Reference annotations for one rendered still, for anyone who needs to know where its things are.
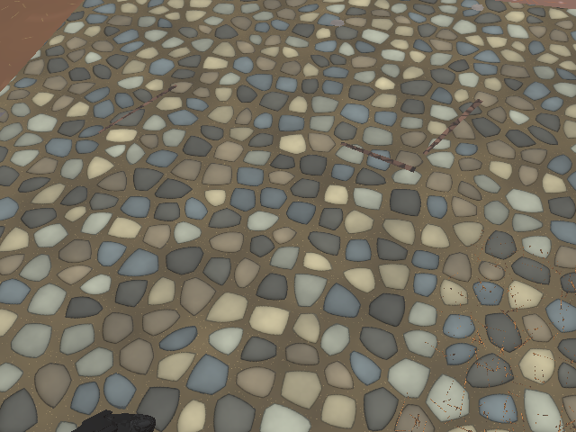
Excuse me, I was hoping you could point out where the left robot hand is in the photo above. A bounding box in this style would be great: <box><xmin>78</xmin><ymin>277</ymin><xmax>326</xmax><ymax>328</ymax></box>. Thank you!
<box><xmin>71</xmin><ymin>409</ymin><xmax>156</xmax><ymax>432</ymax></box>

